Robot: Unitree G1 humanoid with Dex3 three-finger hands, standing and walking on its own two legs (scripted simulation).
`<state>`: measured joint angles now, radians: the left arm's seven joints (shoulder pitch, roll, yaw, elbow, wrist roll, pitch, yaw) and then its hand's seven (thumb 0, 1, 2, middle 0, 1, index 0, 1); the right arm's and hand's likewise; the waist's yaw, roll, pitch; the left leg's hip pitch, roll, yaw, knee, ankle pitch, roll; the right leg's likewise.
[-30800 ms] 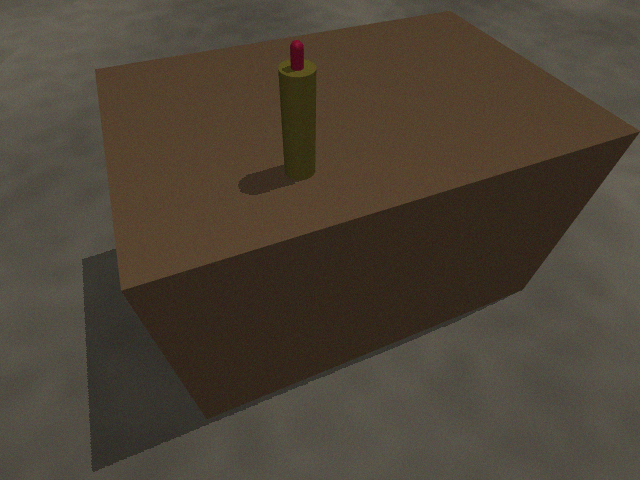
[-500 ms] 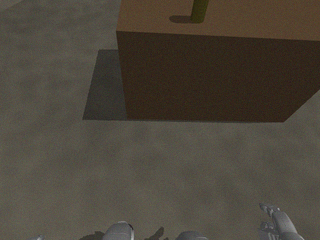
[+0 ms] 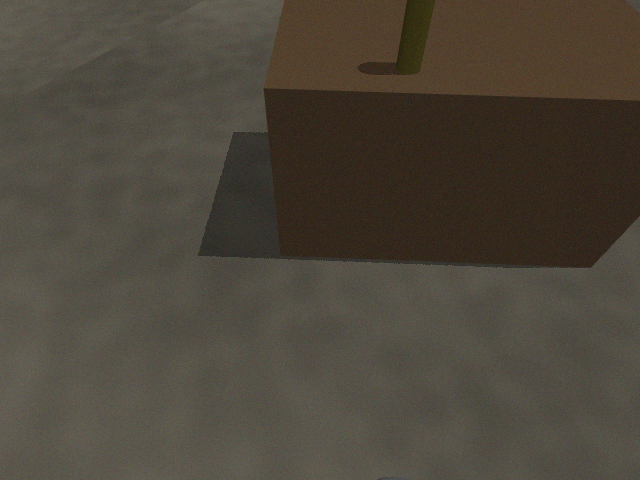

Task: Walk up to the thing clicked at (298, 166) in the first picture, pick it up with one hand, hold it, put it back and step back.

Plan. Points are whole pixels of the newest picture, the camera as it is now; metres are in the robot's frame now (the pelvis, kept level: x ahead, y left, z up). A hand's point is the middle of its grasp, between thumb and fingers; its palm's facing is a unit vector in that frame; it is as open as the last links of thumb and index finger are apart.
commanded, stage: step back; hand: right
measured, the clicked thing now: (418, 15) +1.08 -0.24 +0.07
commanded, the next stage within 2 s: stand in 0.70 s
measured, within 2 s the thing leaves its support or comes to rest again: neither
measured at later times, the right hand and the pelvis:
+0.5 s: hand out of the picture +0.13 -0.26 -0.16, palm faces -0.10 +0.92 -0.37, open 7.4 cm; pelvis +0.05 +0.00 +0.00, yaw +3 degrees
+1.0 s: hand (486, 429) +0.20 -0.23 -0.13, palm faces -0.06 +0.94 -0.34, open 7.4 cm; pelvis +0.07 +0.01 +0.02, yaw +2 degrees
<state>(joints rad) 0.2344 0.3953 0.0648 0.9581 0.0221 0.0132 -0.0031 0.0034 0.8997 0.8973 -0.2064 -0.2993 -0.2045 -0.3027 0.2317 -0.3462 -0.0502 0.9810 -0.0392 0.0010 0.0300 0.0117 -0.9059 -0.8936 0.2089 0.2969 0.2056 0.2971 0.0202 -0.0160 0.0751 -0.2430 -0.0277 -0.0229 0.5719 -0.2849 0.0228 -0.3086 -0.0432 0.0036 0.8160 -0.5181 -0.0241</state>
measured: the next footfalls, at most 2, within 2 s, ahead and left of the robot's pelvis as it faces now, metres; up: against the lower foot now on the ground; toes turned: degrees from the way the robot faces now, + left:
left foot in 0.46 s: +0.11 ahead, +0.14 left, +0.00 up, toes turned +2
